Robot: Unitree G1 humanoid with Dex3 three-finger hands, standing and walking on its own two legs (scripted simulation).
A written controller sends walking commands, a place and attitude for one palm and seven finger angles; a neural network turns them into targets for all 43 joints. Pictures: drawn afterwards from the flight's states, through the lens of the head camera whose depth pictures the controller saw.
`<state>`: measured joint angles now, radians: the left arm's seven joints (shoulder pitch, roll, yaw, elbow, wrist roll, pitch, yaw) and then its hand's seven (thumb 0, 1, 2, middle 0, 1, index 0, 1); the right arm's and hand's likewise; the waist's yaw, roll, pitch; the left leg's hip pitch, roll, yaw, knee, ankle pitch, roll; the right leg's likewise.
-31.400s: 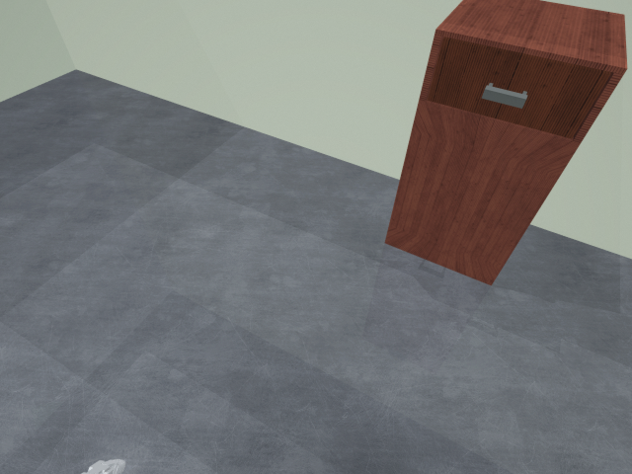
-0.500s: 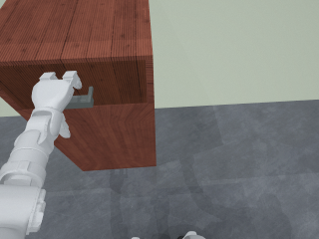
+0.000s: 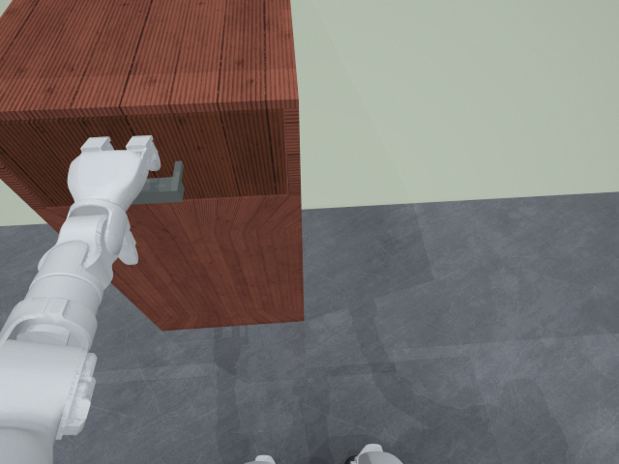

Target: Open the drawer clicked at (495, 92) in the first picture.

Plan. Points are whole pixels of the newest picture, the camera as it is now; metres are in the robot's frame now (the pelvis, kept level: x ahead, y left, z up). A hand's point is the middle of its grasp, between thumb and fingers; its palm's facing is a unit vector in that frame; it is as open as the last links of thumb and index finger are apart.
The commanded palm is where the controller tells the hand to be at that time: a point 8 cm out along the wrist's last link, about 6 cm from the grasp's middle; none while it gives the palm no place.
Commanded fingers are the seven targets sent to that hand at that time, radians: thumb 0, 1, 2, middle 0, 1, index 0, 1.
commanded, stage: lower the fingers behind the handle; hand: left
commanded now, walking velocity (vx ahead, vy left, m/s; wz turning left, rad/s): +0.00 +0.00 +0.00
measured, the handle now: (146, 179) +0.50 +0.26 +0.03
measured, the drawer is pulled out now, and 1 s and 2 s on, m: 0.00 0.00 0.00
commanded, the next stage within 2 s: lift the fingers back up to retry in 0.46 s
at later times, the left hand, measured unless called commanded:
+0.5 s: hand (127, 202) +0.45 +0.27 +0.04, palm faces -0.05 +0.02 -1.00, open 13.8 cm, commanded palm +0.43 +0.26 +0.07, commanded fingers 0.00 -0.50 0.30 -0.30 -1.20 -0.30 -1.20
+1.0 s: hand (128, 192) +0.45 +0.26 +0.06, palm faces -0.02 -0.02 -1.00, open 13.7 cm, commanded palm +0.43 +0.26 +0.13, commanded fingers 0.00 -0.50 0.30 -0.30 -1.20 -0.30 -1.20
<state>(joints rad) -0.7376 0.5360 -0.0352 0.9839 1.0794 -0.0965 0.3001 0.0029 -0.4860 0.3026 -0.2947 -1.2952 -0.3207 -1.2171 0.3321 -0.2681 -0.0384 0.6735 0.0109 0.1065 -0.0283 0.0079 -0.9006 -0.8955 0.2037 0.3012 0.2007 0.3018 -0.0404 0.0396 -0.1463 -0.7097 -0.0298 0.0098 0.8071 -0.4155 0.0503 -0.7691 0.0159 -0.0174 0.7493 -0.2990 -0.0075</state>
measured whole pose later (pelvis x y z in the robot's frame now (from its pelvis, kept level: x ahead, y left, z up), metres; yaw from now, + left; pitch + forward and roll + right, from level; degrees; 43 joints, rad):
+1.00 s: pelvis +0.02 +0.00 +0.01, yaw +0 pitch +16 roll -1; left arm -0.62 0.52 0.01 0.84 1.05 -0.11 0.25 0.00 -0.49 0.30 -0.33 -1.22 -0.34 -1.21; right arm 0.32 -0.26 -0.05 0.69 0.01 0.11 -0.03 0.01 -0.90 -0.90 0.20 0.30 0.20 0.30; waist -0.04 0.06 -0.13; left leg -0.60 -0.03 0.01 0.73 -0.41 0.05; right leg -0.66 0.02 -0.02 0.68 -0.29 -0.01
